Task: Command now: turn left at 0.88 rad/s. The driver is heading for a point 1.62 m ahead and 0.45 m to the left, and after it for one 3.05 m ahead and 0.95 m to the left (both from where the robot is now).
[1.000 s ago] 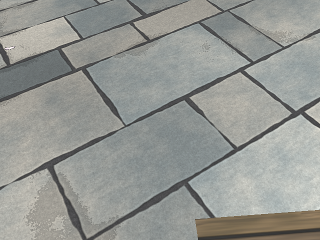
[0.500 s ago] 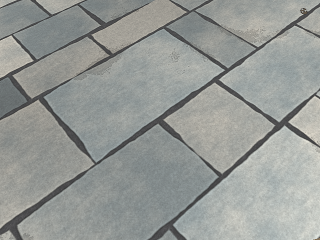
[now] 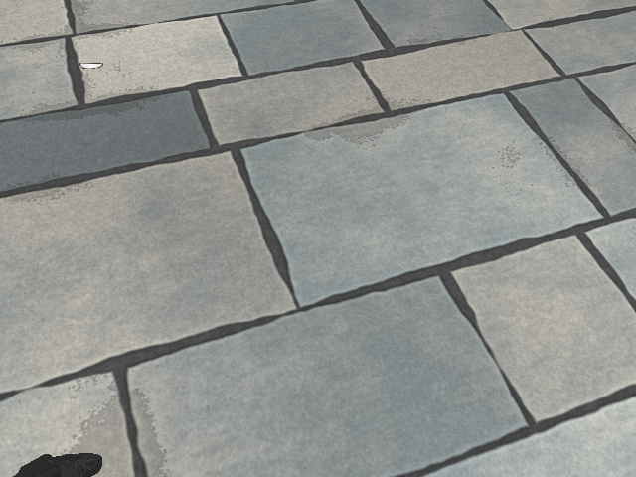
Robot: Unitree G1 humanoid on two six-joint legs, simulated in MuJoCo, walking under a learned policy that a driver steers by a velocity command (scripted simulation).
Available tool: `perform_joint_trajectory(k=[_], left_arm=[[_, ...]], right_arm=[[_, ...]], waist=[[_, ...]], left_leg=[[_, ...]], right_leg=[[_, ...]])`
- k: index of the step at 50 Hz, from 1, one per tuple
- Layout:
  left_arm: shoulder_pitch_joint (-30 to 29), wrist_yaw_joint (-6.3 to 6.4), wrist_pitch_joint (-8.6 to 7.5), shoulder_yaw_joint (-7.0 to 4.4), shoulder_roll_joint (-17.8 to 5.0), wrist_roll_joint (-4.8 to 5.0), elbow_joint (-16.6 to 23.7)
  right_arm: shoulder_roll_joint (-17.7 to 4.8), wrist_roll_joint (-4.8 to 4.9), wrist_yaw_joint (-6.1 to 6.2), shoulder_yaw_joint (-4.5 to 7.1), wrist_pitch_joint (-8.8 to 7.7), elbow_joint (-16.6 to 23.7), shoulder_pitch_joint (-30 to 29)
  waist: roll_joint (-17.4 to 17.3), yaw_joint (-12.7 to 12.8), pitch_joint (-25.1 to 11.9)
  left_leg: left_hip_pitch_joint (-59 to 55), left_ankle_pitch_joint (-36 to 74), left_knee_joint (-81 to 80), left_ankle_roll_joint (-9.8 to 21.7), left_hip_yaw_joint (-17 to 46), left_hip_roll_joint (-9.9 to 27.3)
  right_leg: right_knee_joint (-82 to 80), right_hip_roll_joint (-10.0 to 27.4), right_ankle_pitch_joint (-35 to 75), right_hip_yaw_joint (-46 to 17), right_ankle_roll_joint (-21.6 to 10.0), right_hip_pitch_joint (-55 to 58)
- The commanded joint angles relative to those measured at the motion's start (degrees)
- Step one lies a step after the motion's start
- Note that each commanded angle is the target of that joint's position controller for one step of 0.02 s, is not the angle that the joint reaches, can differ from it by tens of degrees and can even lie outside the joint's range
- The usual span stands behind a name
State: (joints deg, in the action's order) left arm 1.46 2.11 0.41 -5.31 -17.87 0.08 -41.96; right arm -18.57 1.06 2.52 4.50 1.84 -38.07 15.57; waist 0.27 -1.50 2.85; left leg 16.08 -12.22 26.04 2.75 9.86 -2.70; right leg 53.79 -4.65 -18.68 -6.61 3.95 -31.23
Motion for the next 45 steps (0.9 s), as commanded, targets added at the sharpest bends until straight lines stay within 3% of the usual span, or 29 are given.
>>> perform_joint_trajectory(k=[1,8,10,11,12,13,14,16,19,22,24,27,30,31,32,33,34,35,36,37,38,41,43,45], left_arm=[[-3.7,-0.49,-1.52,-0.38,-2.9,0.44,4.1],[-0.3,-1.98,-3.03,-1.42,-5.7,1.15,3.0],[3.6,-2.05,-3.26,-2.30,-6.8,1.06,1.5],[3.8,-1.81,-2.83,-2.74,-8.9,0.55,1.8],[1.5,-1.55,-2.02,-2.66,-11.7,-0.84,3.0],[1.8,-1.64,-2.17,-2.66,-10.1,-2.30,3.0],[-0.5,-1.24,-2.24,-1.92,-7.2,-1.76,4.0],[-2.9,-0.01,-1.51,-0.95,-4.5,-0.59,4.8],[0.1,1.08,-0.68,-0.72,-5.7,-0.92,3.9],[5.2,0.47,-0.15,-1.14,-7.8,-1.11,2.5],[4.7,-0.43,0.09,-1.53,-9.4,-0.71,2.4],[3.6,-1.69,0.21,-1.76,-10.7,0.27,2.1],[3.8,-2.18,-0.07,-1.36,-10.7,1.89,1.0],[4.3,-2.13,-0.22,-0.79,-9.3,2.35,0.4],[7.9,-2.33,-0.67,0.27,-6.4,1.57,-1.1],[9.2,-2.93,-1.17,2.26,-1.7,-2.31,0.6],[6.9,-2.35,-0.95,1.44,-3.9,-1.12,1.0],[5.2,-1.82,-0.40,0.38,-7.7,0.17,0.8],[5.4,-1.57,0.04,0.12,-7.6,0.76,0.5],[6.7,-1.13,0.54,0.01,-7.2,0.61,-0.9],[7.4,-0.86,0.99,-0.13,-7.5,0.10,-1.2],[9.3,-0.93,1.14,0.57,-5.1,0.34,-2.0],[7.5,-0.95,1.18,1.30,-3.8,0.19,-1.6],[6.8,-1.03,1.23,1.55,-3.9,0.16,-1.2]], right_arm=[[-10.5,0.13,0.88,3.20,-0.04,5.7,-1.5],[-10.8,0.54,0.21,3.86,1.05,9.1,-5.1],[-9.5,1.14,0.09,3.37,1.18,10.1,-7.3],[-6.2,0.49,-0.17,2.45,1.36,9.5,-2.9],[-4.2,0.14,-0.52,1.86,1.16,9.9,1.7],[-10.1,-0.07,-0.88,3.47,0.46,10.4,0.8],[-13.3,0.13,-1.01,4.44,0.45,9.3,-0.2],[-11.5,-0.12,-1.02,4.30,1.41,8.0,-0.3],[-7.7,0.75,-1.73,2.65,1.39,10.4,-3.3],[-5.5,0.00,-1.77,1.38,0.78,12.4,-7.1],[-4.4,-0.55,-1.97,0.66,0.52,12.5,-6.8],[-4.7,-0.46,-2.08,0.48,0.60,11.5,-5.6],[-4.6,-0.40,-2.41,0.69,0.98,10.3,-3.2],[-5.0,-0.52,-2.43,0.98,0.93,9.2,-1.1],[-7.1,-0.62,-2.11,1.47,0.90,9.2,-0.5],[-12.0,-1.28,-1.21,2.07,0.98,10.7,0.3],[-10.6,-3.00,-1.73,1.29,0.00,11.4,-1.8],[-8.4,-3.09,-2.44,0.86,-1.04,10.6,-1.8],[-7.2,-2.73,-2.66,0.46,-1.77,9.3,-3.9],[-7.2,-2.28,-2.67,0.47,-2.08,8.9,-5.8],[-6.8,-1.76,-2.56,0.21,-2.27,8.6,-7.5],[-4.1,-1.90,-2.18,-0.65,-2.40,7.5,-9.1],[-4.0,-1.88,-2.19,-0.59,-2.21,6.5,-9.0],[-4.6,-1.90,-2.30,-0.43,-2.00,5.2,-8.4]], waist=[[-9.3,0.4,-8.8],[-12.8,1.0,-9.0],[-10.9,2.9,-9.3],[-2.7,0.6,-12.3],[12.2,-3.2,-10.9],[13.5,-1.9,-8.3],[9.2,-1.7,-6.4],[6.3,-1.1,-4.3],[7.4,1.4,-2.6],[7.0,4.4,-5.3],[7.3,4.1,-6.8],[8.8,3.3,-7.4],[9.1,1.3,-7.4],[8.2,0.1,-7.7],[3.1,0.5,-9.2],[-13.8,2.3,-12.9],[-14.8,0.2,-13.2],[-9.9,-1.3,-11.3],[-9.8,0.2,-8.9],[-8.9,0.9,-7.9],[-9.2,1.6,-7.0],[-9.2,2.8,-7.9],[-9.2,1.6,-7.4],[-9.3,0.8,-7.1]], left_leg=[[-13.5,21.2,-3.0,7.7,16.7,11.2],[-9.6,21.4,-1.0,6.2,25.0,8.6],[-4.4,12.2,2.0,3.3,23.8,5.0],[1.3,-8.0,10.1,0.9,18.5,0.4],[13.3,-27.1,21.2,-1.9,7.5,-8.2],[18.7,-25.2,33.1,-4.6,4.4,-3.4],[18.6,-20.2,37.6,-5.7,2.6,-0.1],[19.6,-12.4,43.4,-7.0,0.0,1.6],[22.9,-8.3,42.8,-8.6,-6.0,4.8],[22.4,-10.3,35.5,-9.5,-6.9,6.4],[17.8,-11.4,29.4,-9.0,-7.9,6.5],[9.3,-10.2,20.1,-7.8,-10.7,4.7],[1.4,-3.6,5.0,-4.9,-11.5,3.0],[-4.9,3.0,-3.3,-3.1,-11.9,2.1],[-13.5,13.2,-6.5,-1.4,-7.5,4.9],[-24.3,39.6,-3.2,3.6,10.1,20.5],[-16.9,40.5,-3.3,14.4,14.3,27.0],[-13.5,35.0,-4.6,15.0,10.6,23.3],[-11.9,30.4,-4.9,12.1,6.5,19.4],[-11.1,27.2,-5.1,10.0,4.2,17.2],[-9.2,29.6,-5.2,9.6,2.8,16.4],[-7.9,30.0,-5.1,9.3,-0.4,14.2],[-7.7,26.5,-4.8,9.4,-0.1,14.0],[-7.5,22.8,-4.7,10.2,2.0,14.8]], right_leg=[[-8.0,-0.9,1.3,-1.6,0.9,-3.6],[-24.4,-1.2,2.0,-2.3,-0.3,9.6],[-35.9,2.0,12.4,-1.3,-1.8,20.3],[-36.5,11.6,15.2,-8.7,-5.6,29.0],[-35.4,22.5,28.3,-21.0,-13.4,32.9],[-37.3,28.5,27.9,-25.6,-18.8,28.1],[-37.1,25.3,22.9,-19.3,-18.1,25.6],[-36.8,18.5,15.0,-9.2,-14.7,23.4],[-38.3,17.4,19.7,-1.6,-16.1,24.6],[-37.4,19.7,26.8,-1.2,-18.6,30.4],[-36.3,20.3,31.0,1.1,-18.5,30.3],[-35.0,20.2,33.3,3.9,-17.6,27.3],[-30.7,20.3,30.9,4.2,-15.2,26.8],[-27.5,19.1,28.5,5.4,-13.0,24.3],[-22.5,16.4,21.0,8.3,-8.5,18.8],[-8.2,11.0,-8.0,13.0,-2.5,6.0],[1.0,7.7,-19.8,8.6,-0.3,1.3],[6.1,8.7,-18.4,6.0,0.2,1.8],[7.0,9.1,-15.3,5.1,0.2,1.3],[6.5,9.3,-12.4,4.7,0.4,1.5],[6.6,9.0,-9.3,4.7,1.0,2.9],[0.6,8.3,-4.9,5.4,1.7,7.9],[-6.9,8.2,-4.7,5.8,1.4,10.5],[-12.4,7.8,-4.9,6.0,1.0,12.8]])
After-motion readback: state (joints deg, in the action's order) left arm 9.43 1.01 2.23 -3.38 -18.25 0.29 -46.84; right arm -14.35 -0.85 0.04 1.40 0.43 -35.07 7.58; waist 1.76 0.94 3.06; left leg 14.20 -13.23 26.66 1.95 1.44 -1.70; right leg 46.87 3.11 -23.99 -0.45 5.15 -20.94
